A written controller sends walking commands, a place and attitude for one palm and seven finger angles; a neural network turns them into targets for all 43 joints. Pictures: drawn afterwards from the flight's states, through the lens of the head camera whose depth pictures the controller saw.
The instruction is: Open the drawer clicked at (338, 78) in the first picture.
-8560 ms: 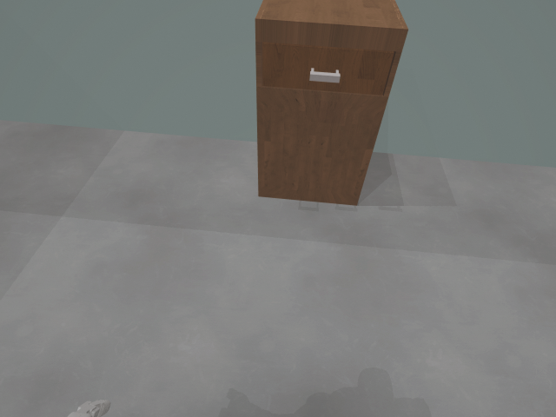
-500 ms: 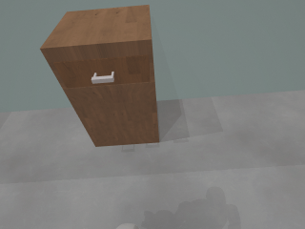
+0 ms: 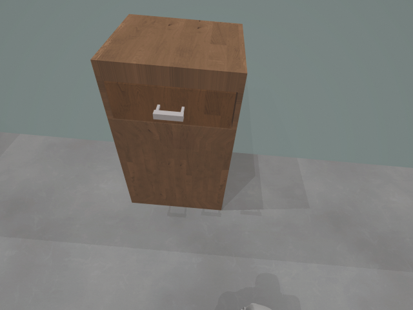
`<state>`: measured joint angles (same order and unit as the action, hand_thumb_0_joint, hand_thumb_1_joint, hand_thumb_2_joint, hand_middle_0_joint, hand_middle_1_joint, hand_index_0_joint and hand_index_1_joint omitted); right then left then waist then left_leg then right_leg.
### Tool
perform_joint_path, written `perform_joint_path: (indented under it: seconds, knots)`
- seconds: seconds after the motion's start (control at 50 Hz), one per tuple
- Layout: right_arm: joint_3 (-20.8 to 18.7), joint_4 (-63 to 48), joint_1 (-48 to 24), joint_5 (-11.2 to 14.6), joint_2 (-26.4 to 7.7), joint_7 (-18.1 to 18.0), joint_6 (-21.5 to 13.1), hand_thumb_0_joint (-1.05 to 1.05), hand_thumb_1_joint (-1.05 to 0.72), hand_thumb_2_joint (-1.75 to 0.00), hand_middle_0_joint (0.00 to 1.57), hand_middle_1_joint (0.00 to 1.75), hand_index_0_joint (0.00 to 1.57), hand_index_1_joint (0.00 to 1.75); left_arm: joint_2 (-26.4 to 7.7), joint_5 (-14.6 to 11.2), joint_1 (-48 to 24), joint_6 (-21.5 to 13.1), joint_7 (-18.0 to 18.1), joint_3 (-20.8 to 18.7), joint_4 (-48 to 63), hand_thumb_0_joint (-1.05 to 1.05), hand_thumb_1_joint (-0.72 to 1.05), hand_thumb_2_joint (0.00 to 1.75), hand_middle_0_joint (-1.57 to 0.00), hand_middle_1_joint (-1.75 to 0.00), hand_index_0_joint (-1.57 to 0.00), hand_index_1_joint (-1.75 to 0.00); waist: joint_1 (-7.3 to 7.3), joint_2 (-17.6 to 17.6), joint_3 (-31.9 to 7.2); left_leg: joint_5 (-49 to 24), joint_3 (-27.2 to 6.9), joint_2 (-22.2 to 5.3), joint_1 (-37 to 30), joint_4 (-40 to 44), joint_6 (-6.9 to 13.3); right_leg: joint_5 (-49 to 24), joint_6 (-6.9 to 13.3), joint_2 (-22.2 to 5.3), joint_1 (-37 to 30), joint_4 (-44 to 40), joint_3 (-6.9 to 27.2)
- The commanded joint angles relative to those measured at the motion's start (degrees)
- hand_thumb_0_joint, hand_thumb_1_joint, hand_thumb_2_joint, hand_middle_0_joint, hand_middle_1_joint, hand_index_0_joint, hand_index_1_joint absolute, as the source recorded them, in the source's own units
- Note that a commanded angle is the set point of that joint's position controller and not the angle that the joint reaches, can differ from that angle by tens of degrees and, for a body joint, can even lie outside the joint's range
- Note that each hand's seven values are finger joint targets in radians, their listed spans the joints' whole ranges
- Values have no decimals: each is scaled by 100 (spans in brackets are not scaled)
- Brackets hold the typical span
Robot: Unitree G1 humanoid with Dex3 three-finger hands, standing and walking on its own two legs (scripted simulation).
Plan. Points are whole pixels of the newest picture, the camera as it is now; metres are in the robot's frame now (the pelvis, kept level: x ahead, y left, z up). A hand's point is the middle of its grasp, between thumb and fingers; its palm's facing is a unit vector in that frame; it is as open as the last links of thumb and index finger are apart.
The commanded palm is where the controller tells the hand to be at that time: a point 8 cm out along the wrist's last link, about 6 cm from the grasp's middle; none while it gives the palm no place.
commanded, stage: take the last steps up to it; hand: left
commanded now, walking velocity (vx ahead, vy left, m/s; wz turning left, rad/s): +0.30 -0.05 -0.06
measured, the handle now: (169, 112) +0.76 +0.19 -0.08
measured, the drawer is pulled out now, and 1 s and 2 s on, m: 0.00 0.00 0.00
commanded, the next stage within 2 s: come to a stop and stand still in 0.42 s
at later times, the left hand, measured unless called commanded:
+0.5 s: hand (165, 279) +0.23 +0.11 -0.16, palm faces +0.03 -0.97 -0.23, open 7.2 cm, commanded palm none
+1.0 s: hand (159, 291) +0.20 +0.12 -0.18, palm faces +0.02 -0.97 -0.25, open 7.4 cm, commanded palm none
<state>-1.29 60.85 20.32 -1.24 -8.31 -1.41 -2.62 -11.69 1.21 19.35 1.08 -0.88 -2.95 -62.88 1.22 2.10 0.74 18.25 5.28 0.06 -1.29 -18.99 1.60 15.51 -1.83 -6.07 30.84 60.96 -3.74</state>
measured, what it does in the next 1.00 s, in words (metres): walks ahead: right foot, then left foot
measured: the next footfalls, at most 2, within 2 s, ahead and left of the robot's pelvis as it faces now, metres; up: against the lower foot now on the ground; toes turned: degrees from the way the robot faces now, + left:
right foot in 0.24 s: +0.20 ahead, -0.18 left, +0.00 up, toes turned -7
left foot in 0.68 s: +0.30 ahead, +0.07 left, +0.00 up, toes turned +4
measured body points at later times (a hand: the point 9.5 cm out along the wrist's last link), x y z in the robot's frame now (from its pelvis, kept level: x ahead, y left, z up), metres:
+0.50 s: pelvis +0.16 -0.08 +0.00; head +0.16 -0.09 +0.45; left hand +0.23 +0.16 -0.15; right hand +0.17 -0.31 -0.17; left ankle +0.19 +0.07 -0.67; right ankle +0.21 -0.14 -0.74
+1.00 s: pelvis +0.19 -0.07 -0.01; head +0.22 -0.08 +0.44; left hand +0.20 +0.17 -0.16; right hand +0.26 -0.30 -0.17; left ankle +0.26 +0.07 -0.74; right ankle +0.17 -0.16 -0.72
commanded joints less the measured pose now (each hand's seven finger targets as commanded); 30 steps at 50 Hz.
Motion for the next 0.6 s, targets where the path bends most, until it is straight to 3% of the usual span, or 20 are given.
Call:
perform_joint_path:
  seconds: [0.0,0.06,0.12,0.14,0.16,0.18,0.2,0.22,0.24,0.26,0.28,0.32,0.34,0.38,0.44,0.5,0.54,0.58]
  knots:
    - [-168,19,592,31,-815,-73,-150,0,-90,-90,20,30,20,30,-125,-5,-741,-141,-43,-15,630,0,90,90,-20,-30,-20,-30,-219,-862,938,-2435,-756,-1572,84,874,792,-323,-32,-130,1036,-387,-33]
    - [-177,162,809,-12,-803,-82,-145,0,-90,-90,20,30,20,30,-38,-35,-1267,-177,-61,-1,808,0,90,90,-20,-30,-20,-30,-354,-918,1061,-2803,-618,-1599,76,744,738,-410,53,-88,804,-1291,-150]
    - [-210,261,769,-51,-892,-75,-127,0,-90,-90,20,30,20,30,-61,-59,-1325,-231,-62,-27,853,0,90,90,-20,-30,-20,-30,-305,-920,972,-3306,-533,-1656,241,430,673,-243,237,138,-63,-2088,-342]
    - [-215,287,744,-41,-924,-82,-122,0,-90,-90,20,30,20,30,-78,-52,-1138,-252,-54,-39,794,0,90,90,-20,-30,-20,-30,-198,-925,861,-3913,-450,-1659,308,133,657,-211,319,276,-480,-2211,-418]
    - [-225,293,679,-24,-990,-84,-114,0,-90,-90,20,30,20,30,-147,-44,-670,-289,-44,-68,655,0,90,90,-20,-30,-20,-30,30,-856,599,-4457,-312,-1576,282,-412,574,-289,388,425,-1068,-2436,-507]
    - [-240,285,589,9,-1010,-77,-108,0,-90,-90,20,30,20,30,-278,-23,89,-343,-24,-123,418,0,90,90,-20,-30,-20,-30,363,-728,171,-4480,-171,-1387,494,-1272,404,-654,433,543,-2073,-2807,-546]
    - [-240,265,622,59,-913,-24,-118,0,-90,-90,20,30,20,30,-643,28,896,-442,17,-223,163,0,90,90,-20,-30,-20,-30,697,-192,-400,-3528,-11,-1043,1313,-2625,181,-876,617,110,-3425,-3038,19]
    - [-179,154,1012,142,-486,26,-122,0,-90,-90,20,30,20,30,-1268,39,1413,-496,102,-378,70,0,90,90,-20,-30,-20,-30,722,1509,-1166,435,202,-51,2698,-4643,-80,-1424,1264,-1623,-4539,-3711,2549]
    - [-180,24,746,164,-560,9,-82,0,-90,-90,20,30,20,30,-1442,-95,1394,-458,124,-380,60,0,90,90,-20,-30,-20,-30,646,1198,-1238,1553,-520,-59,2944,-5750,39,-1305,1568,-2085,-4115,-4365,3256]
    - [-217,66,584,164,-578,26,-48,0,-90,-90,20,30,20,30,-1237,-98,684,-434,137,-340,208,0,90,90,-20,-30,-20,-30,436,740,-709,1087,-668,-390,3005,-6072,87,62,1555,-1928,-3327,-4667,2920]
    - [-223,20,230,104,-474,61,-29,0,-90,-90,20,30,20,30,-943,-87,127,-427,158,-245,383,0,90,90,-20,-30,-20,-30,330,251,-58,620,-674,-569,3159,-6048,64,666,1399,-1743,-2359,-4913,2633]
    - [-206,91,316,6,-254,79,90,0,-90,-90,20,30,20,30,-511,-58,-524,-451,203,-111,508,0,90,90,-20,-30,-20,-30,-107,-216,278,106,-704,-803,2801,-5584,-11,461,1140,-1395,-1292,-5002,1609]
    - [-177,158,501,-20,-168,91,159,0,-90,-90,20,30,20,30,-377,-42,-625,-481,206,-53,522,0,90,90,-20,-30,-20,-30,-256,-33,291,-68,-638,-795,2629,-5316,-82,98,986,-1195,-1021,-5080,1127]
    - [-175,194,714,-36,-126,103,260,0,-90,-90,20,30,20,30,-279,-26,-625,-497,206,-3,486,0,90,90,-20,-30,-20,-30,-392,310,242,-191,-479,-780,2464,-4791,-194,-186,918,-992,-807,-5168,596]
    - [-172,82,483,-38,-65,144,284,0,-90,-90,20,30,20,30,-263,-1,-457,-514,208,-23,410,0,90,90,-20,-30,-20,-30,-360,257,272,-322,-305,-763,2499,-3905,-290,-305,1019,-892,-925,-5249,460]
    - [-149,-86,-13,-16,-111,165,233,0,-90,-90,20,30,20,30,-348,-8,-254,-511,188,-23,312,0,90,90,-20,-30,-20,-30,-184,205,256,-322,-210,-729,2630,-3040,-351,-417,1127,-926,-1433,-5224,573]
    - [-86,-121,-220,19,-53,120,183,0,-90,-90,20,30,20,30,-302,12,-217,-477,211,-2,270,0,90,90,-20,-30,-20,-30,-124,93,230,-203,-240,-642,2358,-2325,-369,-1209,1185,-968,-1606,-4975,593]
    - [-21,-53,-281,46,-29,62,160,0,-90,-90,20,30,20,30,-271,-5,-186,-414,239,43,198,0,90,90,-20,-30,-20,-30,-88,190,109,-394,-237,-511,1859,-1641,-396,-2052,1073,-806,-1748,-4586,422]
